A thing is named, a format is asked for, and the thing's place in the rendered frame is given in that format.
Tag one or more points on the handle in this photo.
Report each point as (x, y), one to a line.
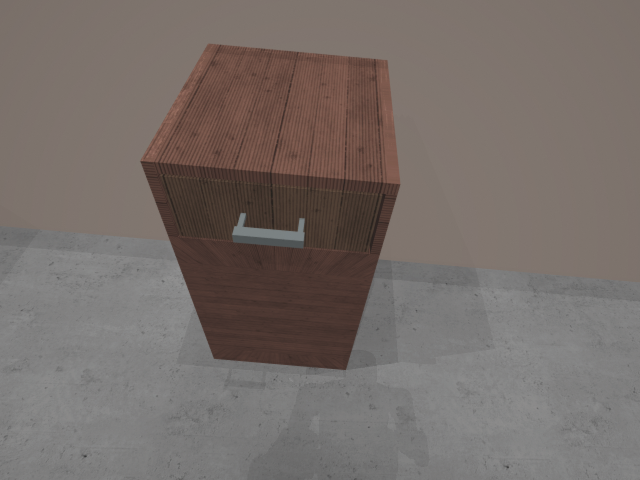
(269, 237)

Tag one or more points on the cabinet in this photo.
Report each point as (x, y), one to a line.
(287, 118)

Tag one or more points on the drawer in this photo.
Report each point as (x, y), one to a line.
(210, 208)

